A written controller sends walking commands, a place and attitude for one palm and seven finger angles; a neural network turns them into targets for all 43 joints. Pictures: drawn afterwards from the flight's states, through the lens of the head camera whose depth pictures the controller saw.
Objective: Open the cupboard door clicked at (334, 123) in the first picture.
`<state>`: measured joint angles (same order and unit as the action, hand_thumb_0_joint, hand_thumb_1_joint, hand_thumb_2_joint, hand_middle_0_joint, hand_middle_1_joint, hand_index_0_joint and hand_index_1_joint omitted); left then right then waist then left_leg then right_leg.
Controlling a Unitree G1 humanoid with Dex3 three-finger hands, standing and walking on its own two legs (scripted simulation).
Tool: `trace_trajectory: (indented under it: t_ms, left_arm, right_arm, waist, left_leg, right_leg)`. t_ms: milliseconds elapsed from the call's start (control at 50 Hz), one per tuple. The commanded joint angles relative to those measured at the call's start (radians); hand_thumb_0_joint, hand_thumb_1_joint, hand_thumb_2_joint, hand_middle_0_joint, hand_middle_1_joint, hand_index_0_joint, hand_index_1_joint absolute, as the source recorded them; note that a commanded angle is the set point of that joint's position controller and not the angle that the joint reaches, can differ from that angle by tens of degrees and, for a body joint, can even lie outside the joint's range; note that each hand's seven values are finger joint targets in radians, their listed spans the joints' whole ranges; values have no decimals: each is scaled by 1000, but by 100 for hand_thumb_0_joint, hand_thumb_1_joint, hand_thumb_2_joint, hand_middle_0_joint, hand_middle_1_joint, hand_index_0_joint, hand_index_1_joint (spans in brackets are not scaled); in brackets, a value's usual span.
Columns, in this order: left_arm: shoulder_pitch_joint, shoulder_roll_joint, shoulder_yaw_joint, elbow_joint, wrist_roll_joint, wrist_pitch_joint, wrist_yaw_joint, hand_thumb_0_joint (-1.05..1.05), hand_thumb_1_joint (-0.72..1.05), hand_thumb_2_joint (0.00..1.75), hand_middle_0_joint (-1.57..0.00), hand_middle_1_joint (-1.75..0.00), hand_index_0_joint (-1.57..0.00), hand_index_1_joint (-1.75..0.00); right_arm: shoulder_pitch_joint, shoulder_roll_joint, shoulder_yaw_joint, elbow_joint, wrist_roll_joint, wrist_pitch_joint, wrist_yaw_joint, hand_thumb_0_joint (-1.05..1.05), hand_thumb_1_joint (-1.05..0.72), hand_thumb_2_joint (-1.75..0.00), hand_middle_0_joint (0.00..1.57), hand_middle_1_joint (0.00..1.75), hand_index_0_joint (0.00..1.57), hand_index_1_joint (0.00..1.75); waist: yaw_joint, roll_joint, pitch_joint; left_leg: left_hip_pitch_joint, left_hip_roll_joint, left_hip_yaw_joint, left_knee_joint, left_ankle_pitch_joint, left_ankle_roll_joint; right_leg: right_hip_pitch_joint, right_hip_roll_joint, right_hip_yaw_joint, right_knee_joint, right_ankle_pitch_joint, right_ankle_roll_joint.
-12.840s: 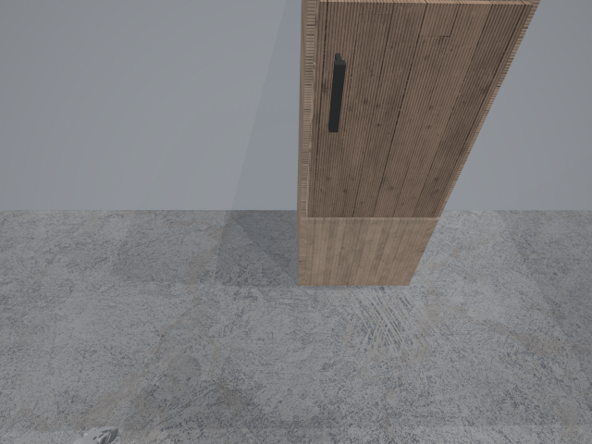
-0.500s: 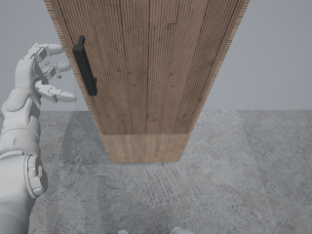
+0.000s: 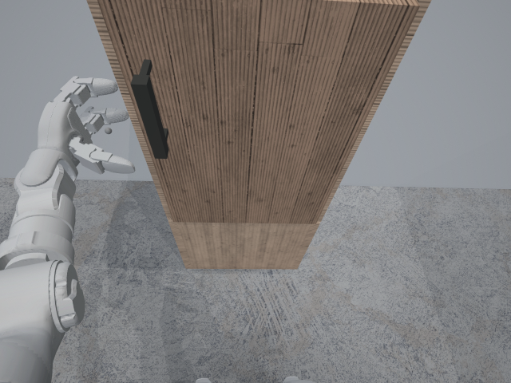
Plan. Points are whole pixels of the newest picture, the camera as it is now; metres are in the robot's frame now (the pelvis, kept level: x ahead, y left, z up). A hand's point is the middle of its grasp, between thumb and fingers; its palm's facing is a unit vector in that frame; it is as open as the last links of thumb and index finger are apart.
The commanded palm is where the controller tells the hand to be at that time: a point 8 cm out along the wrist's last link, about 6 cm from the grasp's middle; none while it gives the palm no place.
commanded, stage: move the hooked fingers beside the handle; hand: left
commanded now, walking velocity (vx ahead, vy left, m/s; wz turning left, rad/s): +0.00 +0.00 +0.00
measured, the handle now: (154, 112) +0.51 +0.15 +0.11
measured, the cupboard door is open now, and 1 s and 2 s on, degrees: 0 0 0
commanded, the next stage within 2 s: slide the fingers in behind the handle in 0.20 s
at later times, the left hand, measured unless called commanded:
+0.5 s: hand (111, 133) +0.46 +0.20 +0.12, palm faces -0.03 -1.00 +0.02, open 14.0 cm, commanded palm +0.44 +0.25 +0.12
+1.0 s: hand (138, 135) +0.46 +0.17 +0.12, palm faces -0.03 -1.00 +0.01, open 14.0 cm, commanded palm +0.44 +0.21 +0.12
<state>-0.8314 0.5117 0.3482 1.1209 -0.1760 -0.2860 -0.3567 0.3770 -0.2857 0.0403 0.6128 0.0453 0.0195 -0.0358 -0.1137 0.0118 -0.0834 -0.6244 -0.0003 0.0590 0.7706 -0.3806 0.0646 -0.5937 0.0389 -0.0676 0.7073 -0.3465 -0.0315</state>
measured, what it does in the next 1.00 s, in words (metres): stands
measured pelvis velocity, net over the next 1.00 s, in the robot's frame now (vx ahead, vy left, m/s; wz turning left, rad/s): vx -0.01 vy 0.00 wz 0.00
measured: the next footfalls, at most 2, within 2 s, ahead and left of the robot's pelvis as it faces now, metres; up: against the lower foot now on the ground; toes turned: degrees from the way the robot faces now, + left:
none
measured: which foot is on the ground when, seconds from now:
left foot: down 0.00-1.00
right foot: down 0.00-1.00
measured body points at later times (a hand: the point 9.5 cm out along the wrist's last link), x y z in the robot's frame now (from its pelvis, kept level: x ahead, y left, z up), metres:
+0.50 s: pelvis +0.00 +0.00 +0.00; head +0.07 +0.02 +0.44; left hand +0.46 +0.26 +0.12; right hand +0.02 -0.27 -0.11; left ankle -0.01 +0.07 -0.71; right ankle -0.01 -0.10 -0.71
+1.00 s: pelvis -0.01 +0.00 +0.00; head +0.05 +0.01 +0.44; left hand +0.45 +0.22 +0.12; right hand +0.03 -0.26 -0.12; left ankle -0.01 +0.07 -0.71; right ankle -0.01 -0.10 -0.71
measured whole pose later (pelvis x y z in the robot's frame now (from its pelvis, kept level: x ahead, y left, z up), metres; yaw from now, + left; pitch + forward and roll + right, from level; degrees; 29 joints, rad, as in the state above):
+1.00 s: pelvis -0.01 +0.00 +0.00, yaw +0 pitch +11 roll -2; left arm -0.84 0.39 0.27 1.10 -0.16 -0.31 -0.23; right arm 0.39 -0.27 0.04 0.64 0.04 -0.01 -0.02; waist -0.11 0.02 -0.08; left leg -0.61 -0.01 0.06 0.78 -0.37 0.07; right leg -0.59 0.03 -0.07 0.73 -0.34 -0.03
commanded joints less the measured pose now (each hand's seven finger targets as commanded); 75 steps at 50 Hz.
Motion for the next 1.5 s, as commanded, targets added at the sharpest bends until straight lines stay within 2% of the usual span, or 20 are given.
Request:
trace_trajectory:
  t_ms: [0, 60, 120, 160, 260, 340, 480, 640, 660, 700, 760, 800, 860, 1000, 1060, 1100, 1160, 1380, 1420, 1480]
  left_arm:
    - [-478, 218, 14, -212, -9, -65, 15, 0, -50, 30, -30, -120, -30, -120]
    - [-482, 263, 51, -233, -1, -74, 30, 0, -50, 30, -30, -120, -30, -120]
    - [-472, 208, 18, -242, -1, -77, 33, 0, -50, 30, -30, -120, -30, -120]
    - [-437, 266, 68, -237, -6, -77, 35, 0, -50, 30, -30, -120, -30, -120]
    - [-401, 273, 68, -231, -4, -69, 23, 0, -50, 30, -30, -120, -30, -120]
    - [-459, 196, 3, -244, -22, -74, 14, 0, -50, 30, -30, -120, -30, -120]
    - [-463, 147, -20, -246, -20, -75, 35, 0, -50, 30, -30, -120, -30, -120]
    - [-436, 174, 17, -253, -7, -85, 84, 0, -50, 30, -30, -120, -30, -120]
    - [-437, 187, 21, -271, 0, -89, 87, 0, -50, 30, -30, -120, -30, -120]
    - [-461, 127, -27, -270, 2, -87, 91, 0, -50, 30, -30, -120, -30, -120]
    - [-444, 159, 10, -270, 0, -89, 104, 0, -50, 30, -30, -120, -30, -120]
    - [-459, 103, -37, -261, 1, -83, 104, 0, -50, 30, -30, -120, -30, -120]
    - [-485, 122, -22, -261, 4, -90, 114, 0, -50, 30, -30, -120, -30, -120]
    - [-528, 31, -87, -221, 14, -88, 145, 0, -50, 30, -30, -120, -30, -120]
    - [-507, 99, -21, -222, 20, -99, 169, 0, -50, 30, -30, -120, -30, -120]
    - [-515, 62, -54, -226, 29, -102, 175, 0, -50, 30, -30, -120, -30, -120]
    - [-498, 116, -9, -223, 35, -105, 184, 0, -50, 30, -30, -120, -30, -120]
    - [-498, -23, -110, -254, 9, -101, 171, 0, -50, 30, -30, -120, -30, -120]
    - [-491, 11, -78, -232, 10, -92, 184, 0, -50, 30, -30, -120, -30, -120]
    - [-502, 16, -73, -265, 21, -98, 205, 0, -50, 30, -30, -120, -30, -120]
  right_arm:
    - [125, -173, -62, -53, -5, -20, -13, 0, -90, -90, 20, 30, 20, 30]
    - [130, -174, -62, -55, -10, -18, -14, 0, -90, -90, 20, 30, 20, 30]
    - [124, -166, -64, -58, -9, -18, -9, 0, -90, -90, 20, 30, 20, 30]
    - [126, -173, -64, -60, -9, -13, -10, 0, -90, -90, 20, 30, 20, 30]
    - [113, -169, -58, -77, -4, -6, -16, 0, -90, -90, 20, 30, 20, 30]
    - [115, -167, -60, -66, -1, -13, -22, 0, -90, -90, 20, 30, 20, 30]
    - [117, -164, -64, -44, -7, -27, -12, 0, -90, -90, 20, 30, 20, 30]
    - [110, -163, -64, -62, -9, -34, -7, 0, -90, -90, 20, 30, 20, 30]
    - [104, -162, -64, -64, -8, -34, -6, 0, -90, -90, 20, 30, 20, 30]
    - [99, -155, -63, -62, -6, -37, -4, 0, -90, -90, 20, 30, 20, 30]
    - [101, -161, -65, -65, -7, -42, -3, 0, -90, -90, 20, 30, 20, 30]
    - [93, -152, -60, -66, -6, -45, -1, 0, -90, -90, 20, 30, 20, 30]
    - [100, -158, -64, -56, -7, -50, -3, 0, -90, -90, 20, 30, 20, 30]
    - [102, -151, -62, -40, -10, -64, 5, 0, -90, -90, 20, 30, 20, 30]
    - [109, -156, -65, -42, -14, -66, 6, 0, -90, -90, 20, 30, 20, 30]
    - [108, -147, -63, -46, -14, -66, 10, 0, -90, -90, 20, 30, 20, 30]
    - [110, -151, -63, -52, -16, -65, 9, 0, -90, -90, 20, 30, 20, 30]
    - [108, -139, -68, -43, -10, -68, 15, 0, -90, -90, 20, 30, 20, 30]
    - [112, -144, -72, -35, -11, -65, 15, 0, -90, -90, 20, 30, 20, 30]
    - [106, -139, -69, -42, -13, -66, 17, 0, -90, -90, 20, 30, 20, 30]
  waist:
    - [-22, 96, -376]
    - [-8, 99, -426]
    - [-9, 101, -410]
    - [2, 75, -428]
    - [11, 73, -383]
    - [-24, 68, -347]
    - [-19, 96, -371]
    - [1, 39, -371]
    - [8, 75, -380]
    - [-8, 72, -354]
    - [5, 57, -378]
    - [-9, 64, -346]
    - [-12, 43, -356]
    - [-26, 48, -330]
    - [-6, 24, -371]
    - [-11, 30, -369]
    - [-1, 20, -383]
    - [-20, 57, -377]
    - [-18, 5, -349]
    - [-7, 28, -371]
  left_leg:
    - [339, 26, -123, -64, 433, -35]
    - [354, 27, -125, -55, 478, -37]
    - [362, 30, -125, -57, 487, -42]
    - [353, 28, -118, -52, 509, -36]
    - [299, 21, -101, -69, 444, -29]
    - [324, 25, -115, -74, 406, -30]
    - [359, 27, -129, -75, 404, -39]
    - [305, 17, -113, -73, 381, -32]
    - [312, 19, -111, -77, 384, -36]
    - [322, 21, -115, -79, 360, -38]
    - [317, 17, -113, -80, 354, -36]
    - [301, 15, -106, -83, 325, -34]
    - [303, 16, -113, -81, 312, -33]
    - [298, 14, -122, -85, 268, -37]
    - [287, 10, -116, -77, 290, -34]
    - [278, 7, -109, -76, 290, -33]
    - [244, 2, -92, -74, 287, -26]
    - [301, 4, -97, -69, 316, -30]
    - [259, 2, -92, -75, 285, -26]
    - [258, -3, -84, -74, 293, -25]
  right_leg:
    - [46, 7, 44, -48, 320, 5]
    - [68, 7, 46, -37, 346, 6]
    - [57, 9, 41, -39, 343, 6]
    - [90, 10, 48, -40, 374, 7]
    - [121, 8, 50, -48, 368, 5]
    - [70, 10, 42, -62, 314, 3]
    - [35, 10, 36, -58, 285, 3]
    - [95, 8, 43, -50, 304, 1]
    - [93, 7, 47, -48, 308, 1]
    - [61, 8, 42, -51, 283, 3]
    - [88, 8, 45, -50, 288, 1]
    - [74, 7, 48, -57, 277, 4]
    - [72, 7, 48, -54, 266, 3]
    - [28, 6, 43, -54, 220, 3]
    - [72, 6, 48, -45, 252, 2]
    - [79, 6, 49, -44, 264, 4]
    - [127, 5, 62, -45, 295, 6]
    - [86, 9, 52, -53, 307, 4]
    - [104, 8, 55, -61, 298, 7]
    - [126, 4, 61, -56, 317, 7]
